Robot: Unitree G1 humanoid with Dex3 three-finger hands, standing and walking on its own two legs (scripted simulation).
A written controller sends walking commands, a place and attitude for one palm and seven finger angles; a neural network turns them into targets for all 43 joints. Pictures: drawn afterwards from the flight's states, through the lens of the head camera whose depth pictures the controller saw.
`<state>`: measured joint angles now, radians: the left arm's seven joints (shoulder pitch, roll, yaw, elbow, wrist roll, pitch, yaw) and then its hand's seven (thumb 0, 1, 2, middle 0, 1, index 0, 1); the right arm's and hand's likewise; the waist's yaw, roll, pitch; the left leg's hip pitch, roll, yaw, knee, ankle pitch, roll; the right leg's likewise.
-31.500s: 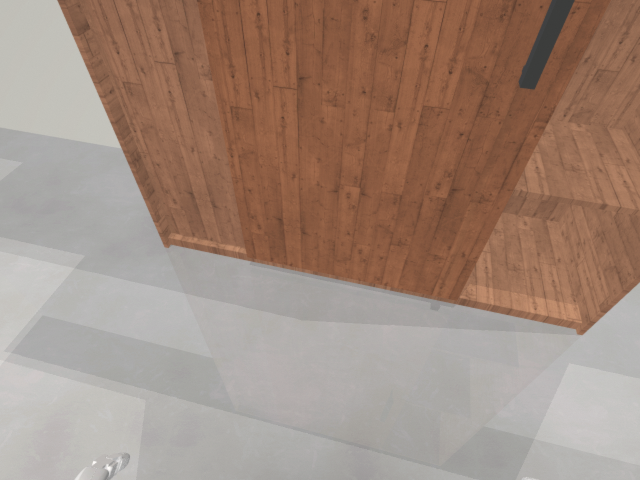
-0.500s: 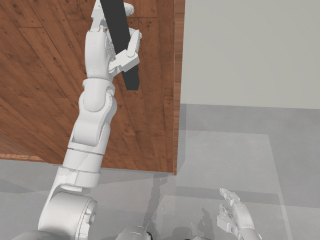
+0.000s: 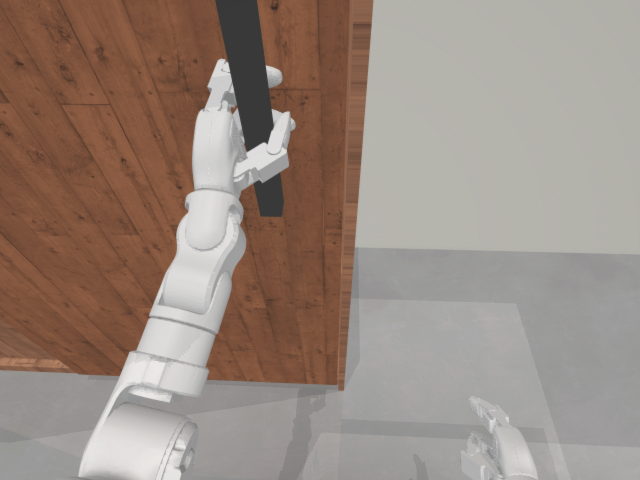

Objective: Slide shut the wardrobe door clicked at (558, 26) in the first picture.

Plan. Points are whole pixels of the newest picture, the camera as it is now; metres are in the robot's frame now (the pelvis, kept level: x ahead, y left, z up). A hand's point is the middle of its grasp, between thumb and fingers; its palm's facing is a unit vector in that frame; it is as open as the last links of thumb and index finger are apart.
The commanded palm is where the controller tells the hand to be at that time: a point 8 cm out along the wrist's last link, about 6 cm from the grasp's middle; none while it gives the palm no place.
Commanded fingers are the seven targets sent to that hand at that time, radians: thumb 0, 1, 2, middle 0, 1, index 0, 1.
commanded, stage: loosen the grip on the handle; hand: left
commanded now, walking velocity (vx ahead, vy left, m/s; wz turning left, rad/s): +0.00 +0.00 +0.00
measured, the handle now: (256, 83) +0.44 +0.11 +0.27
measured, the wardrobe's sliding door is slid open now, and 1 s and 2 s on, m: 0.00 0.00 0.00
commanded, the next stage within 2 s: slip the hand off the handle in 0.58 s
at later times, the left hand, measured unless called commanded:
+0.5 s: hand (277, 139) +0.40 +0.08 +0.23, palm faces +0.09 -0.99 -0.04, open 14.1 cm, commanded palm +0.37 +0.13 +0.23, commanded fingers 0.00 -0.55 0.20 -0.25 -1.15 -0.25 -1.15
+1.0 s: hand (253, 138) +0.39 +0.11 +0.24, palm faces +0.04 -1.00 +0.00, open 14.7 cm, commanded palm +0.37 +0.18 +0.23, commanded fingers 0.00 -0.55 0.20 -0.25 -1.15 -0.25 -1.15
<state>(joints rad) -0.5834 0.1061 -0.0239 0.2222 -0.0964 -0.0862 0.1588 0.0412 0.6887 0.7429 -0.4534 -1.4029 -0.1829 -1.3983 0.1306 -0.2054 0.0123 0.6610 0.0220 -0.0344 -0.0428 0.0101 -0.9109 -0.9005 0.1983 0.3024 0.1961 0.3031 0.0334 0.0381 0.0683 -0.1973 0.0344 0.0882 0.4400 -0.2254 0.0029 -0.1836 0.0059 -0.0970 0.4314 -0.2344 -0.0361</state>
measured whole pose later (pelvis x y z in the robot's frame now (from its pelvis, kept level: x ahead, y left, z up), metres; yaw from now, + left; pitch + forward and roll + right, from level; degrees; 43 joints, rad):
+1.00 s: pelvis +0.00 +0.00 +0.00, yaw -2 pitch -1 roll +0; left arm -0.55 0.16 0.10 0.32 -0.14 -0.08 0.09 -0.01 -0.55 0.20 -0.40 -1.20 -0.25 -1.15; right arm 0.20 -0.21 0.01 0.72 0.02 -0.07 -0.03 0.01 -0.91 -0.90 0.20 0.30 0.20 0.30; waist -0.01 0.03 -0.02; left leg -0.15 0.03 0.11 0.39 -0.21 0.01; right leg -0.16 0.01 -0.06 0.40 -0.21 -0.03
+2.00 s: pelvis -0.01 -0.01 +0.00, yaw +0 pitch -5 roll +0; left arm -0.10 0.22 0.15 -0.18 -0.25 0.01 -0.05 -0.01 -0.55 0.20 -0.25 -1.15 -0.25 -1.15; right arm 0.16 -0.23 0.05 0.65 0.04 -0.11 -0.05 0.01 -0.91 -0.90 0.20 0.30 0.20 0.30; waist 0.06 0.06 0.01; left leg -0.10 0.03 0.07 0.41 -0.21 0.00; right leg -0.09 0.01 -0.10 0.41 -0.23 -0.05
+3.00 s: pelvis +0.00 +0.02 +0.01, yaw +0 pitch -6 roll -1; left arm 0.35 0.32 0.26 -0.37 -0.09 -0.07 0.11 -0.01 0.08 0.50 -0.23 -0.78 -0.23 -0.78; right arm 0.23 -0.22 0.02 0.71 -0.01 -0.15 -0.05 0.01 -0.91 -0.90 0.20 0.30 0.20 0.30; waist 0.07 0.08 0.06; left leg -0.06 0.02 0.09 0.36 -0.20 0.02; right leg -0.02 0.01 -0.08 0.31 -0.18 -0.02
